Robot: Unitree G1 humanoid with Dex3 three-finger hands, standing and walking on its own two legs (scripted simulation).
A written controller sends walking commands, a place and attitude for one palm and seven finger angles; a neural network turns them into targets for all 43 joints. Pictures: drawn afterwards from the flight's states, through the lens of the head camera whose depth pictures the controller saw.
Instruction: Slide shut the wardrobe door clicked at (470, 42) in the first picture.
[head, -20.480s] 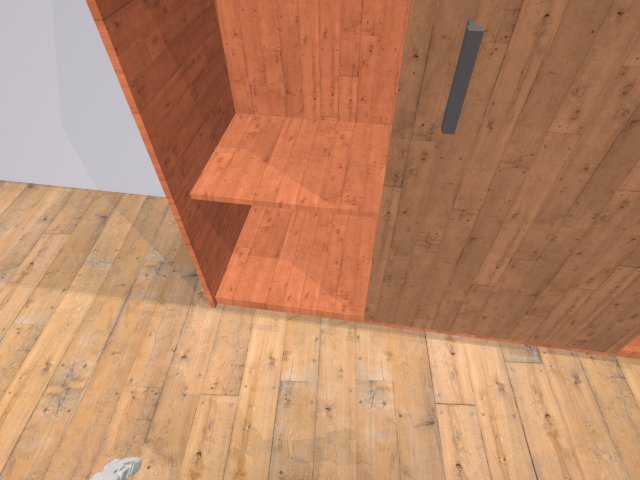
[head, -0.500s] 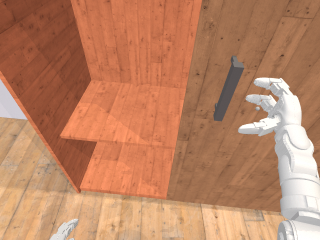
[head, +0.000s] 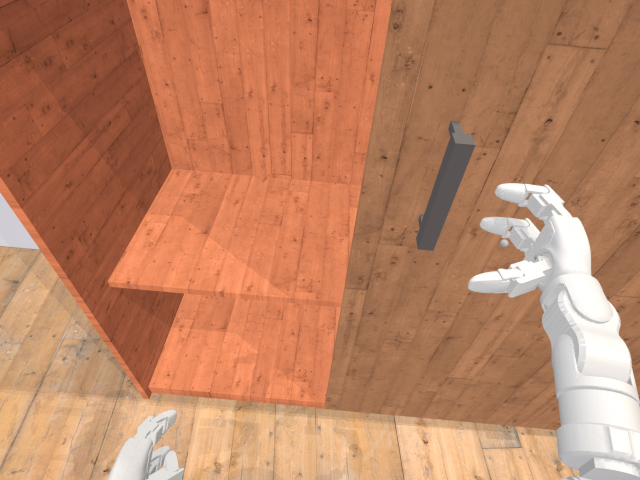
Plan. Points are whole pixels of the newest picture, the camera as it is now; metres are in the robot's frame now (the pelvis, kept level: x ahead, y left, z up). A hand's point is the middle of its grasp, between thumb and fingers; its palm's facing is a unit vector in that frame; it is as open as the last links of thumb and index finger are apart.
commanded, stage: move the hooked fingers beside the handle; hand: right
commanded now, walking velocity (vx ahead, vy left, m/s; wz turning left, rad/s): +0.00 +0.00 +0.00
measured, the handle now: (439, 188) +0.45 -0.12 +0.16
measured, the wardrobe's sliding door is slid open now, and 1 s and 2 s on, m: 0.54 0.54 0.54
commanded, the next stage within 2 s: none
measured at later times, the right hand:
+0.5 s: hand (519, 225) +0.37 -0.19 +0.18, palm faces +0.07 +1.00 -0.02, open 14.0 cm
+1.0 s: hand (509, 238) +0.38 -0.20 +0.15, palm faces +0.05 +1.00 -0.02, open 13.9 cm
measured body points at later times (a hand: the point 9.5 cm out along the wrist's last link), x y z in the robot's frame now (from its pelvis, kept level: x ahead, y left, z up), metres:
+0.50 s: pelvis -0.01 +0.01 +0.00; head -0.02 +0.02 +0.45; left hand +0.10 +0.27 -0.10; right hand +0.36 -0.24 +0.18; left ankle -0.04 +0.12 -0.74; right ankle +0.00 -0.10 -0.74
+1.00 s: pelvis +0.00 +0.00 +0.00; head -0.01 +0.02 +0.45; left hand +0.12 +0.26 -0.10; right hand +0.38 -0.25 +0.15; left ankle -0.04 +0.12 -0.74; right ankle +0.00 -0.10 -0.74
